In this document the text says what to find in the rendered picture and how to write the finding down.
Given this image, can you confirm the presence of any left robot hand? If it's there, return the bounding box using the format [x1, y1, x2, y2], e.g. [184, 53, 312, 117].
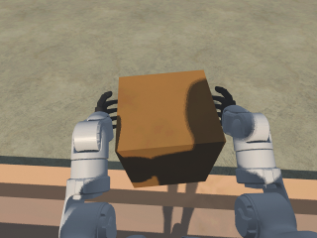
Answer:
[94, 91, 118, 129]

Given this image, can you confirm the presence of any robot right forearm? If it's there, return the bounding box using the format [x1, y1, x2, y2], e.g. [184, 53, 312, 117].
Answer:
[222, 105, 297, 227]

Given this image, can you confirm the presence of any robot left forearm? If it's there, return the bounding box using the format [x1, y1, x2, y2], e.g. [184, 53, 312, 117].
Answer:
[58, 111, 114, 238]

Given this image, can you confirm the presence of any right robot hand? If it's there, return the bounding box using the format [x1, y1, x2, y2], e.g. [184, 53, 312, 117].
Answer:
[212, 86, 236, 126]

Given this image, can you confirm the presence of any robot right upper arm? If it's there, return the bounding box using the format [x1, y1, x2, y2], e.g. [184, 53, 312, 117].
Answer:
[234, 192, 317, 238]

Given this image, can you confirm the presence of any robot left upper arm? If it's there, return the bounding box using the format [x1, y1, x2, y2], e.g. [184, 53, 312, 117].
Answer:
[59, 201, 117, 238]

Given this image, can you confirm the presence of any carton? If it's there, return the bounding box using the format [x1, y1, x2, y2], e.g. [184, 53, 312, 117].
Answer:
[115, 69, 227, 188]

